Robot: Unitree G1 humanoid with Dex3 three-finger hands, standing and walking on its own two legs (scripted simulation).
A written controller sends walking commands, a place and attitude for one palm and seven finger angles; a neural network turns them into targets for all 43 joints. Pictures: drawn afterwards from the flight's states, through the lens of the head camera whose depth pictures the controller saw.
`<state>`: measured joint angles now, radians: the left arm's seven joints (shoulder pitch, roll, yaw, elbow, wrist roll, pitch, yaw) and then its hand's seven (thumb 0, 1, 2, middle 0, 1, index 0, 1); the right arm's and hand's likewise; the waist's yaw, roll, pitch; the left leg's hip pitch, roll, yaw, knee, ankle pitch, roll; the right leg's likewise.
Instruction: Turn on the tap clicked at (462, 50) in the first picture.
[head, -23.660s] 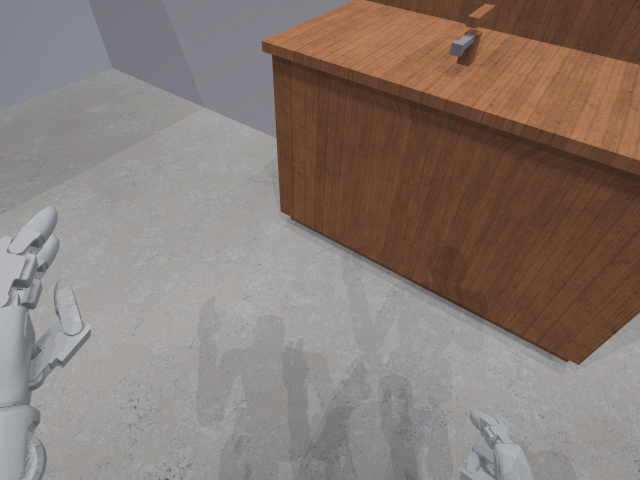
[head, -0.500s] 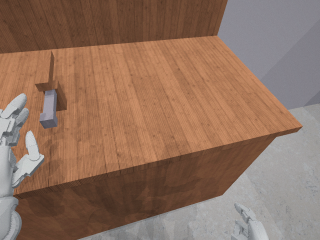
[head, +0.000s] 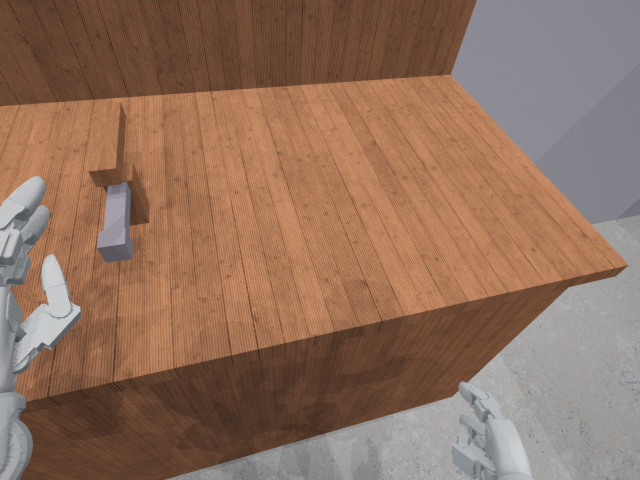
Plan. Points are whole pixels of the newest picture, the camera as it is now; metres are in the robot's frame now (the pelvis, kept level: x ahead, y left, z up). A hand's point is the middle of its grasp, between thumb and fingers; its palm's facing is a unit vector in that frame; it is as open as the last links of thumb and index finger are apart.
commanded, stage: come to a stop and stand still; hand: left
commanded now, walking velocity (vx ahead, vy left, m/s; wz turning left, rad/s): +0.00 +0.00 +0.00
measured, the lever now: (115, 245) +0.33 +0.27 +0.11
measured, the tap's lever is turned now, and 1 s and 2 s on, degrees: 0 0 0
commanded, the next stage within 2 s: look again from close up in 0.94 s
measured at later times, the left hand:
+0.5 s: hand (68, 282) +0.22 +0.24 +0.19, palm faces +0.43 -0.83 -0.35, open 7.4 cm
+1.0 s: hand (106, 317) +0.21 +0.22 +0.16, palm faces +0.35 -0.87 -0.34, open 7.4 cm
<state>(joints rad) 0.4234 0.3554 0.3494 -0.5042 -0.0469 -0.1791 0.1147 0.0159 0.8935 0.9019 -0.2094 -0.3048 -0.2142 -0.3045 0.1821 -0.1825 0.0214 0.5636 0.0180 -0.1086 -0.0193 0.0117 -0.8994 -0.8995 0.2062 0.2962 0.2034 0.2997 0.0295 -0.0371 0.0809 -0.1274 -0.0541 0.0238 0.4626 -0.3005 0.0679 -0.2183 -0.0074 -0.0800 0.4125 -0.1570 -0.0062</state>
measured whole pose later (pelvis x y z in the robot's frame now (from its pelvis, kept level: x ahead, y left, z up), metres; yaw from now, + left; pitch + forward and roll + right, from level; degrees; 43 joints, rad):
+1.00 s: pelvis -0.01 -0.02 +0.00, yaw -2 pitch -2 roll -1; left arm 0.38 0.34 0.33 -0.39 -0.02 -0.22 0.09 0.01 0.89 0.90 -0.21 -0.30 -0.21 -0.30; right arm 0.22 -0.21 0.02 0.58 0.02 -0.16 -0.02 0.01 -0.90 -0.90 0.20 0.30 0.20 0.30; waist 0.03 -0.03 0.03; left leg -0.15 -0.02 0.05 0.47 -0.29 0.05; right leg -0.25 0.02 -0.06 0.40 -0.12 -0.03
